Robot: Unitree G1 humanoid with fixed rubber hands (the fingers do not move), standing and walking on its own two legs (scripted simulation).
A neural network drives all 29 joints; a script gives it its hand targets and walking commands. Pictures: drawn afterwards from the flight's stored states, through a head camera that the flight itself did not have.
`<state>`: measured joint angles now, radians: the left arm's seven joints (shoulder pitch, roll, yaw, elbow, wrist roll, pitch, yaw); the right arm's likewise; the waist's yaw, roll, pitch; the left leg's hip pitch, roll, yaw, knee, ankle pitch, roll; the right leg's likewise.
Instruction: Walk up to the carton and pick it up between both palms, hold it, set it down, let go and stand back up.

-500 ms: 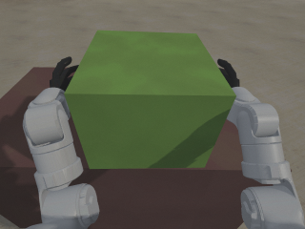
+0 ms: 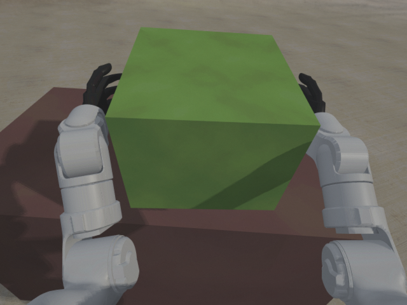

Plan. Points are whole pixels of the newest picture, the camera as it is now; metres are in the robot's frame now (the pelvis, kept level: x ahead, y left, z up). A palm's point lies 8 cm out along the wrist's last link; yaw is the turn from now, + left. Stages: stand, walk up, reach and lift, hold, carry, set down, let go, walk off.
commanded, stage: hold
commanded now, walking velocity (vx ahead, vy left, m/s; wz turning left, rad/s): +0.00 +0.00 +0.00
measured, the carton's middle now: (205, 116) +0.42 +0.00 +0.22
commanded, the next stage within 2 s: none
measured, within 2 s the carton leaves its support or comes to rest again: neither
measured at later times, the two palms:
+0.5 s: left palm (105, 133) +0.35 +0.17 +0.23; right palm (312, 139) +0.34 -0.19 +0.22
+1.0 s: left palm (89, 118) +0.33 +0.18 +0.27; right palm (319, 128) +0.32 -0.18 +0.26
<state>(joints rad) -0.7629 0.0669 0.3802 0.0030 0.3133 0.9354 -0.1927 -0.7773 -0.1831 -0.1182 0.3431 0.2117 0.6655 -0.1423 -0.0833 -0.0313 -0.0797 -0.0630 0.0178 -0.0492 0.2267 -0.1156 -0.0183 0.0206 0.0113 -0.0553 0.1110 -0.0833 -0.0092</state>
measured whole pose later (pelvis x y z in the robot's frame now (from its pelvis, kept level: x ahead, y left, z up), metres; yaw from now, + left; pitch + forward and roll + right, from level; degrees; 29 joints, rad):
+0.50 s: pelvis -0.02 +0.00 +0.00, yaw -2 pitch -3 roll +0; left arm -0.64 0.08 0.31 -0.01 0.18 0.88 -0.06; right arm -0.69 -0.21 -0.06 0.34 0.24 0.60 -0.15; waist -0.07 -0.03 -0.06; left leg -0.07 0.02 -0.02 0.19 -0.08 -0.01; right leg -0.02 0.01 -0.03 0.13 -0.06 0.00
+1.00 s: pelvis -0.03 +0.01 +0.00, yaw -4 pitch -4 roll +0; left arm -0.78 0.08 0.39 0.03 0.24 1.02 -0.13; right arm -0.80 -0.19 -0.12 0.30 0.18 0.80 -0.15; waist -0.03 -0.02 -0.09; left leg -0.02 0.00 0.02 0.09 -0.01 0.00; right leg -0.03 -0.01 0.01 0.12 -0.03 0.02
